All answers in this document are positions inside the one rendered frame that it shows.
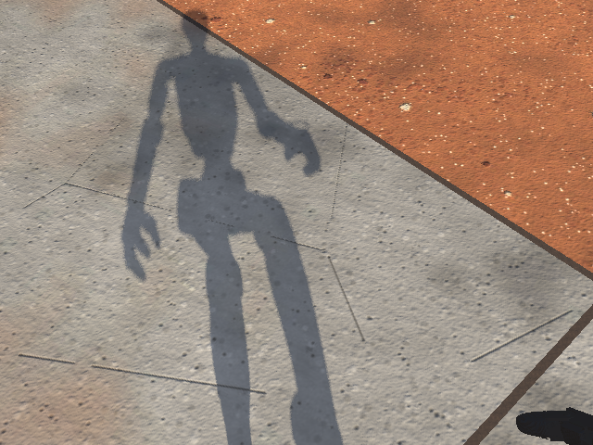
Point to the right robot hand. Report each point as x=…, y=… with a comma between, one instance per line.
x=571, y=426

